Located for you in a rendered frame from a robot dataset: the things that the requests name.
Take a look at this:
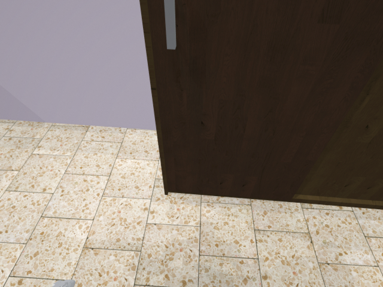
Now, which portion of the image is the handle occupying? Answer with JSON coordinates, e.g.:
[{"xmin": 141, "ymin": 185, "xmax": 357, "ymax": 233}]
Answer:
[{"xmin": 164, "ymin": 0, "xmax": 177, "ymax": 50}]

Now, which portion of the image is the wardrobe door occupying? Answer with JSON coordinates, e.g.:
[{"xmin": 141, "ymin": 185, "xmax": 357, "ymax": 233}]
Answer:
[
  {"xmin": 295, "ymin": 59, "xmax": 383, "ymax": 201},
  {"xmin": 147, "ymin": 0, "xmax": 383, "ymax": 201}
]

